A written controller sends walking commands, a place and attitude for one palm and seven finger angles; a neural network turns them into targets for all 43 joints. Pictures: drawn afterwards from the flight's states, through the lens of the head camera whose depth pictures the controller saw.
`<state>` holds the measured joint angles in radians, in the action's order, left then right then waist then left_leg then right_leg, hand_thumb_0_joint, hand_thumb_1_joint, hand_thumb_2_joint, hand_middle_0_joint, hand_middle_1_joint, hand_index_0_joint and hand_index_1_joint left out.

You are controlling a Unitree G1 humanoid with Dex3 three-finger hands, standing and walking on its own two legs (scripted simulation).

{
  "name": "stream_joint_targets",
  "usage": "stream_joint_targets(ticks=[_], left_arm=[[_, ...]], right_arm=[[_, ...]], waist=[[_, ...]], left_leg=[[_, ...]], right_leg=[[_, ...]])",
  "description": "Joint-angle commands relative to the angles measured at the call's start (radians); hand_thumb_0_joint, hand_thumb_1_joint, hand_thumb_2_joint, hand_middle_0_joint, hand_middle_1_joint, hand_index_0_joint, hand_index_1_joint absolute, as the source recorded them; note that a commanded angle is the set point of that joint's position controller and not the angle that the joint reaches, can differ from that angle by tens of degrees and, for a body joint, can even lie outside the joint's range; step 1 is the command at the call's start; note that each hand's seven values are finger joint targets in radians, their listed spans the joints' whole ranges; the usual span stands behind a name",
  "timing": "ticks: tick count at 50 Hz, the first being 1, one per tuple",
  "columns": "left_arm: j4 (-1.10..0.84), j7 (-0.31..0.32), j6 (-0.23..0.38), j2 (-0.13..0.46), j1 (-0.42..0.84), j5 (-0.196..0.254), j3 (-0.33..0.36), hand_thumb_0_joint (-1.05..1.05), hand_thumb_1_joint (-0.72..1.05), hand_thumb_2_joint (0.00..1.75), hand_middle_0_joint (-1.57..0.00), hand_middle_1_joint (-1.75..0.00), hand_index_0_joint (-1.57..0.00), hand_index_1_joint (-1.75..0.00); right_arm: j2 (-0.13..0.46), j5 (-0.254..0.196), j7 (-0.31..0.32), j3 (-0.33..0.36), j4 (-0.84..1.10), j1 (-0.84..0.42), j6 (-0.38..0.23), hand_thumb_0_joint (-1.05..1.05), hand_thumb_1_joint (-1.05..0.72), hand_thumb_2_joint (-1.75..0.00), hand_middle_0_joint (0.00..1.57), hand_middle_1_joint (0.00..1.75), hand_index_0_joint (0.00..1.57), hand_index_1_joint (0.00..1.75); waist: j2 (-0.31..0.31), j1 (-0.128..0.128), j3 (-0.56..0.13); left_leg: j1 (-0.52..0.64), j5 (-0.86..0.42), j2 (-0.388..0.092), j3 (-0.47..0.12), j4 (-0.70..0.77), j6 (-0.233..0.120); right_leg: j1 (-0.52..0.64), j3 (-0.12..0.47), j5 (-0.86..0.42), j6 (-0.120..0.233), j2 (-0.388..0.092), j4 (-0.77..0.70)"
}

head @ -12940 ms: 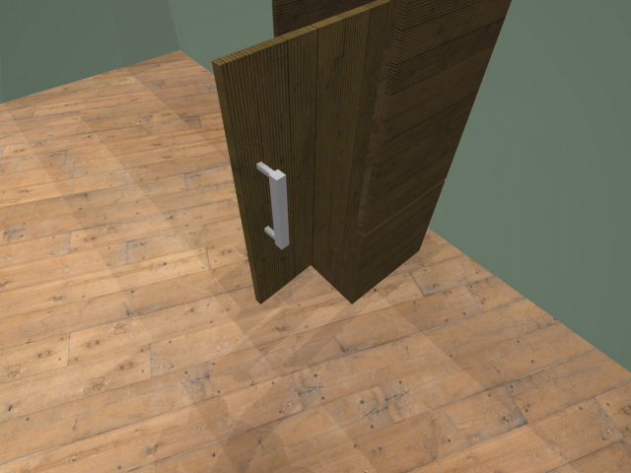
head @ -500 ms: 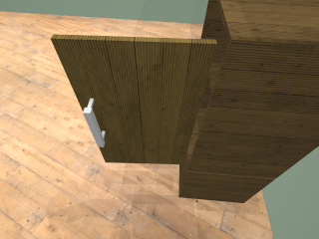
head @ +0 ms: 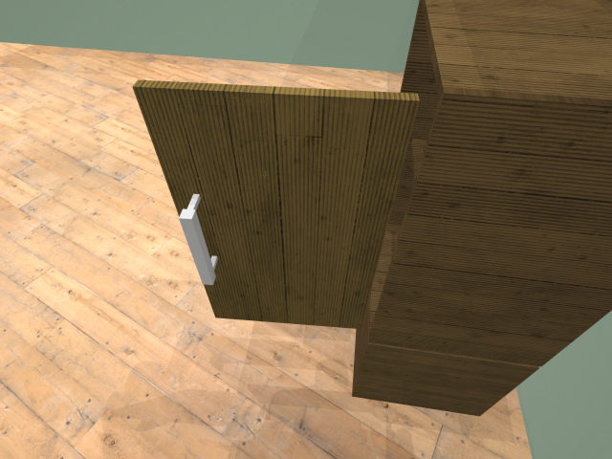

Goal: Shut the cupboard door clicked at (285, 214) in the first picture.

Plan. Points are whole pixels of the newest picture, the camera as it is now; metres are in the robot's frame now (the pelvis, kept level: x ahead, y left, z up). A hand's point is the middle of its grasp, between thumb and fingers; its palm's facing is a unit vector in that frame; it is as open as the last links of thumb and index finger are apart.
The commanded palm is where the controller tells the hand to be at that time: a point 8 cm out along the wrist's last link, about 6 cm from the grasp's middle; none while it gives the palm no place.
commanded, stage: look again from close up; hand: left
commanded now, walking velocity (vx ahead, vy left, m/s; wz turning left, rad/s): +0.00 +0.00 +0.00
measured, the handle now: (202, 241) +0.45 +0.21 -0.02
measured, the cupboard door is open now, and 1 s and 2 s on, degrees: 94 94 94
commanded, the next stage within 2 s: raise the hand and make a fist in 0.60 s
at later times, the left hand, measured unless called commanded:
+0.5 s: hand out of the picture +0.04 +0.21 -0.17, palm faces -0.03 -0.97 -0.26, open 7.3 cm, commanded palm none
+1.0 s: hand (172, 417) +0.18 +0.18 -0.03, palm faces +0.00 -1.00 -0.07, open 6.7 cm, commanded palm +0.11 +0.25 -0.06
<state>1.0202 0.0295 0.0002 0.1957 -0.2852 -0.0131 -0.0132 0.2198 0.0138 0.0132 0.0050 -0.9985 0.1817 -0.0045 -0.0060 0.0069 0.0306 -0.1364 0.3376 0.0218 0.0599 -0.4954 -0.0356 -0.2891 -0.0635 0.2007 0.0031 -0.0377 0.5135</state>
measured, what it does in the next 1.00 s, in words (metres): lowers itself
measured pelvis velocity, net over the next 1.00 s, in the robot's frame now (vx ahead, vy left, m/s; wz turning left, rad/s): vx -0.02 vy -0.01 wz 0.05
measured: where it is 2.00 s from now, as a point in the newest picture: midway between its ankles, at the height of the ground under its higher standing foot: outside the picture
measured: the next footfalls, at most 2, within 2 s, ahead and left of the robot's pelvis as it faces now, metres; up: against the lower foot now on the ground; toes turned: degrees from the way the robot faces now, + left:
none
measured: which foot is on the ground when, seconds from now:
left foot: down 0.00-1.00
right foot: down 0.00-1.00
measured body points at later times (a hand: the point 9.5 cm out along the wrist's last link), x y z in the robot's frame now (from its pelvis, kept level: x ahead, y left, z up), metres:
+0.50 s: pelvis +0.00 +0.01 +0.01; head +0.01 +0.01 +0.46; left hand +0.05 +0.26 -0.15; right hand +0.02 -0.24 -0.15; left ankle -0.04 +0.09 -0.73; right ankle +0.05 -0.12 -0.73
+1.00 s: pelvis -0.02 -0.01 -0.06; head +0.02 -0.01 +0.39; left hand +0.17 +0.24 -0.02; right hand +0.18 -0.25 -0.12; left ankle -0.04 +0.09 -0.73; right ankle +0.03 -0.12 -0.73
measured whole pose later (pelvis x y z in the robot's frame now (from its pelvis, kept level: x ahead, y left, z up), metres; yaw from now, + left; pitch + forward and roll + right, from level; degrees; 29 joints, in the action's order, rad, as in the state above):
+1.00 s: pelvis -0.02 -0.01 -0.06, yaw +3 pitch +11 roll +1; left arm 0.22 -0.38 0.61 0.21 -0.37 0.26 0.20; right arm 0.22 -0.01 -0.02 0.04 -0.60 0.20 -0.32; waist 0.04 -0.02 -0.13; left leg -0.67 0.53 0.03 0.03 -1.01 -0.02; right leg -0.79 -0.04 0.42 0.02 -0.04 1.02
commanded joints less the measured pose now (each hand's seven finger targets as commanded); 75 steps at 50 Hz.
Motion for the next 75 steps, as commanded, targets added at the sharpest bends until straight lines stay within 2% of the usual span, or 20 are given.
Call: stream_joint_targets(ticks=[1, 34, 35, 36, 37, 38, 39, 40, 41, 42, 45, 47, 49, 54, 59, 63, 67, 70, 73, 75], left_arm=[[-0.052, 0.01, 0.028, 0.157, 0.009, 0.001, 0.031, 0.0, 0.9, 0.9, -0.2, -0.3, -0.2, -0.3], [0.026, 0.01, 0.019, 0.171, 0.053, -0.001, 0.025, 0.0, 0.9, 0.9, -0.2, -0.3, -0.2, -0.3], [0.068, 0.047, 0.029, 0.111, -0.047, -0.003, 0.013, 0.0, 0.9, 0.9, -0.2, -0.3, -0.2, -0.3], [-1.515, 0.06, 0.305, 0.82, 0.861, 0.094, 0.6, 0.0, 0.9, 0.9, -0.2, -0.3, -0.2, -0.3], [-1.152, 0.064, 0.212, 0.206, 0.083, 0.112, 0.076, 0.0, 0.9, 0.9, -0.22, -0.32, -0.22, -0.32], [-1.191, 0.057, 0.089, 0.0, -0.179, 0.192, 0.035, 0.0, 0.9, 0.9, -0.24, -0.34, -0.24, -0.34], [-1.157, 0.04, 0.107, 0.025, -0.028, 0.179, 0.042, 0.0, 0.9, 0.9, -0.25, -0.36, -0.25, -0.36], [-1.102, 0.014, 0.146, 0.033, -0.007, 0.194, 0.089, 0.0, 0.9, 0.9, -0.27, -0.38, -0.27, -0.38], [-0.994, -0.022, 0.207, 0.056, -0.064, 0.203, 0.141, 0.0, 0.9, 0.9, -0.29, -0.4, -0.29, -0.4], [-0.868, -0.073, 0.285, 0.05, -0.207, 0.218, 0.194, 0.0, 0.9, 0.9, -0.31, -0.42, -0.31, -0.42], [-0.781, -0.31, 0.558, -0.008, -0.364, 0.269, 0.199, 0.0, 0.9, 0.9, -0.36, -0.48, -0.36, -0.48], [-0.789, -0.454, 0.7, 0.101, -0.323, 0.29, 0.267, 0.0, 0.9, 0.9, -0.4, -0.52, -0.4, -0.52], [-0.843, -0.525, 0.688, 0.188, -0.274, 0.338, 0.355, 0.0, 0.9, 0.9, -0.44, -0.56, -0.44, -0.56], [-1.207, -0.484, 0.611, 0.244, -0.037, 0.423, 0.397, 0.0, 0.9, 0.9, -0.53, -0.66, -0.53, -0.66], [-1.279, -0.478, 0.59, 0.213, 0.032, 0.379, 0.299, 0.0, 0.9, 0.9, -0.62, -0.76, -0.62, -0.76], [-1.161, -0.514, 0.481, 0.236, -0.02, 0.384, 0.316, 0.0, 0.9, 0.9, -0.69, -0.84, -0.69, -0.84], [-1.184, -0.49, 0.402, 0.245, -0.08, 0.402, 0.365, 0.0, 0.9, 0.9, -0.77, -0.92, -0.77, -0.92], [-1.202, -0.453, 0.396, 0.225, -0.133, 0.407, 0.377, 0.0, 0.9, 0.9, -0.82, -0.98, -0.82, -0.98], [-1.175, -0.422, 0.413, 0.216, -0.128, 0.395, 0.361, 0.0, 0.9, 0.9, -0.88, -1.04, -0.88, -1.04], [-1.2, -0.414, 0.434, 0.199, -0.128, 0.379, 0.328, 0.0, 0.9, 0.9, -0.92, -1.08, -0.92, -1.08]], right_arm=[[0.134, 0.003, 0.006, 0.02, 0.023, 0.018, -0.019, 0.0, -0.9, -0.9, 0.2, 0.3, 0.2, 0.3], [0.151, -0.005, 0.007, 0.012, -0.104, 0.023, -0.024, 0.0, -0.9, -0.9, 0.2, 0.3, 0.2, 0.3], [0.111, -0.015, 0.006, 0.004, -0.043, 0.051, -0.042, 0.0, -0.9, -0.9, 0.2, 0.3, 0.2, 0.3], [0.323, -0.013, 0.115, 0.071, 0.244, 0.146, -0.226, 0.0, -0.9, -0.9, 0.2, 0.3, 0.2, 0.3], [0.168, -0.103, 0.121, 0.0, 0.256, 0.023, -0.293, 0.0, -0.9, -0.9, 0.2, 0.3, 0.2, 0.3], [0.151, -0.063, 0.082, -0.003, 0.31, -0.021, -0.325, 0.0, -0.9, -0.9, 0.2, 0.3, 0.2, 0.3], [0.115, -0.055, 0.044, 0.023, 0.291, 0.008, -0.354, 0.0, -0.9, -0.9, 0.2, 0.3, 0.2, 0.3], [0.136, -0.035, 0.023, 0.055, 0.333, 0.012, -0.368, 0.0, -0.9, -0.9, 0.2, 0.3, 0.2, 0.3], [0.153, -0.025, 0.012, 0.061, 0.358, 0.023, -0.372, 0.0, -0.9, -0.9, 0.2, 0.3, 0.2, 0.3], [0.148, -0.021, 0.002, 0.073, 0.384, 0.018, -0.368, 0.0, -0.9, -0.9, 0.2, 0.3, 0.2, 0.3], [0.145, -0.019, -0.025, 0.097, 0.475, -0.002, -0.367, 0.0, -0.9, -0.9, 0.2, 0.3, 0.2, 0.3], [0.161, -0.023, -0.031, 0.102, 0.539, -0.037, -0.376, 0.0, -0.9, -0.9, 0.2, 0.3, 0.2, 0.3], [0.167, -0.043, -0.025, 0.097, 0.606, -0.06, -0.365, 0.0, -0.9, -0.9, 0.2, 0.3, 0.2, 0.3], [0.144, -0.051, 0.019, 0.078, 0.67, -0.033, -0.363, 0.0, -0.9, -0.9, 0.2, 0.3, 0.2, 0.3], [0.146, -0.052, 0.057, 0.072, 0.61, 0.011, -0.349, 0.0, -0.9, -0.9, 0.2, 0.3, 0.2, 0.3], [0.151, -0.066, 0.071, 0.061, 0.607, -0.009, -0.329, 0.0, -0.9, -0.9, 0.2, 0.3, 0.2, 0.3], [0.137, -0.072, 0.067, 0.059, 0.638, -0.026, -0.315, 0.0, -0.9, -0.9, 0.2, 0.3, 0.2, 0.3], [0.122, -0.063, 0.058, 0.057, 0.654, -0.024, -0.309, 0.0, -0.9, -0.9, 0.2, 0.3, 0.2, 0.3], [0.125, -0.056, 0.054, 0.053, 0.652, -0.023, -0.306, 0.0, -0.9, -0.9, 0.2, 0.3, 0.2, 0.3], [0.133, -0.056, 0.052, 0.056, 0.655, -0.005, -0.313, 0.0, -0.9, -0.9, 0.2, 0.3, 0.2, 0.3]], waist=[[0.028, -0.014, -0.012], [0.012, -0.004, 0.0], [-0.045, -0.001, -0.065], [-0.055, -0.129, -0.381], [-0.365, -0.053, -0.456], [-0.361, -0.012, -0.376], [-0.211, -0.048, -0.11], [-0.148, -0.061, 0.074], [-0.029, -0.057, 0.126], [0.155, -0.038, 0.11], [0.313, 0.021, -0.107], [0.18, 0.03, -0.194], [0.045, 0.063, -0.308], [-0.072, 0.032, -0.459], [0.002, -0.051, -0.418], [-0.022, -0.028, -0.352], [-0.015, 0.011, -0.415], [0.014, 0.029, -0.444], [0.032, 0.019, -0.36], [0.019, 0.008, -0.377]], left_leg=[[-0.077, -0.145, -0.107, -0.109, 0.124, -0.005], [-0.045, -0.214, -0.132, -0.112, 0.2, 0.005], [-0.043, -0.492, -0.174, -0.084, 0.073, 0.021], [0.217, -0.726, -0.145, -0.185, -0.047, 0.062], [0.253, -0.685, -0.094, -0.193, -0.112, 0.092], [0.13, -0.741, -0.092, -0.188, -0.056, 0.11], [-0.062, -0.614, -0.078, -0.151, 0.014, 0.098], [-0.223, -0.402, -0.05, -0.162, -0.021, 0.108], [-0.361, -0.226, -0.023, -0.168, -0.074, 0.116], [-0.445, -0.161, -0.005, -0.158, -0.149, 0.094], [-0.596, -0.163, 0.025, -0.087, -0.358, 0.086], [-0.696, -0.052, 0.035, -0.064, -0.45, 0.075], [-0.748, 0.002, 0.045, -0.042, -0.505, 0.049], [-0.773, 0.026, 0.018, -0.061, -0.606, 0.016], [-0.795, 0.001, -0.011, -0.086, -0.659, -0.002], [-0.833, 0.043, -0.01, -0.09, -0.632, -0.002], [-0.813, 0.037, -0.002, -0.089, -0.583, 0.003], [-0.807, -0.003, -0.002, -0.095, -0.558, 0.01], [-0.824, 0.022, -0.004, -0.101, -0.54, 0.013], [-0.789, 0.032, -0.004, -0.102, -0.52, 0.012]], right_leg=[[0.082, 0.138, -0.096, 0.04, -0.096, -0.111], [0.14, 0.099, -0.163, 0.019, -0.097, -0.127], [0.162, 0.086, -0.389, 0.014, -0.11, -0.002], [0.23, 0.043, -0.224, 0.007, -0.008, 0.213], [-0.022, -0.024, 0.072, 0.01, 0.037, 0.365], [-0.026, -0.017, 0.134, 0.015, 0.011, 0.41], [-0.148, -0.018, 0.118, 0.012, 0.016, 0.274], [-0.188, -0.035, 0.097, 0.02, 0.022, 0.187], [-0.216, -0.056, 0.074, 0.028, 0.025, 0.138], [-0.261, -0.053, 0.089, 0.031, 0.034, 0.137], [-0.318, -0.011, 0.013, 0.032, 0.032, 0.343], [-0.35, 0.056, 0.087, 0.037, 0.012, 0.414], [-0.341, 0.124, 0.184, 0.042, -0.004, 0.439], [-0.356, 0.186, 0.278, 0.02, 0.008, 0.446], [-0.383, 0.177, 0.177, 0.002, 0.018, 0.449], [-0.38, 0.174, 0.298, 0.009, 0.018, 0.41], [-0.321, 0.161, 0.317, 0.0, 0.004, 0.389], [-0.282, 0.136, 0.242, 0.001, 0.006, 0.412], [-0.329, 0.117, 0.286, 0.011, 0.014, 0.411], [-0.358, 0.094, 0.291, 0.012, 0.018, 0.418]])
